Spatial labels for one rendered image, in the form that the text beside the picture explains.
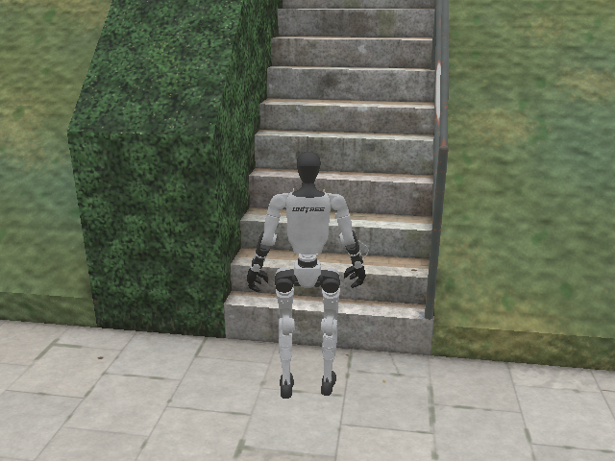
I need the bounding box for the right robot hand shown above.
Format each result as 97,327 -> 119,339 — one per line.
344,265 -> 366,288

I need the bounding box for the right robot upper arm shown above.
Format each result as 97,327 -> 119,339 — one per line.
328,193 -> 356,246

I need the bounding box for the robot right foot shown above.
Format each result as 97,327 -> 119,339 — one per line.
321,371 -> 336,396

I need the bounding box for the left robot upper arm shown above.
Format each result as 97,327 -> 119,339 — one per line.
260,193 -> 288,246

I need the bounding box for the left robot hand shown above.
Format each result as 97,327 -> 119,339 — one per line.
247,268 -> 268,292

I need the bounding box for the robot right shin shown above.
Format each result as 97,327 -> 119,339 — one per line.
322,319 -> 337,383

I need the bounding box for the right robot forearm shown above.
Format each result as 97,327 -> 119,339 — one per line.
345,230 -> 364,269

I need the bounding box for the left robot forearm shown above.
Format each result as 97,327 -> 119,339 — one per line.
250,231 -> 270,272

